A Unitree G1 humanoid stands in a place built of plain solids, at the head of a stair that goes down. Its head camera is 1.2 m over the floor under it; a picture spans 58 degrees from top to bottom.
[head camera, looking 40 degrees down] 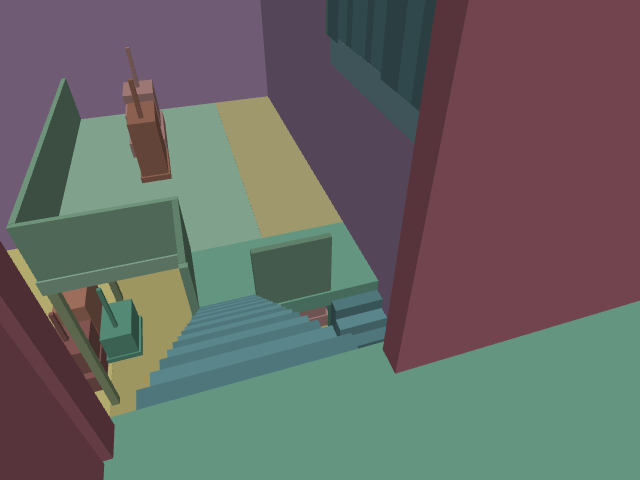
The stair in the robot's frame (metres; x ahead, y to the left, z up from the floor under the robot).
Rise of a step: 0.21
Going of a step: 0.22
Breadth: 0.83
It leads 18 degrees to the left of straight ahead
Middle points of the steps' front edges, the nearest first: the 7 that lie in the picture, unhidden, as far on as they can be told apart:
0.76 0.20 0.00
0.97 0.27 -0.21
1.18 0.34 -0.42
1.39 0.40 -0.63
1.60 0.47 -0.84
1.81 0.54 -1.06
2.02 0.61 -1.27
